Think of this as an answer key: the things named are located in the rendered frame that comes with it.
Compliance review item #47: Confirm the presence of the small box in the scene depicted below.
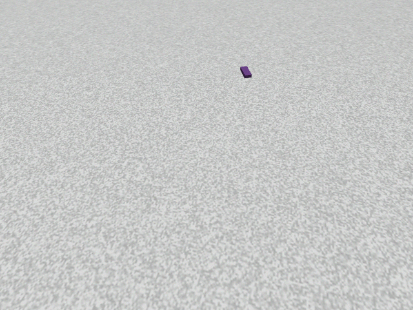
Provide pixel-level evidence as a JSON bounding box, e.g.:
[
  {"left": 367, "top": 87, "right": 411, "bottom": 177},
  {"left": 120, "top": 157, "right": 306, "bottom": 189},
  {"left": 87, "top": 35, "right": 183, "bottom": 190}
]
[{"left": 240, "top": 66, "right": 252, "bottom": 78}]

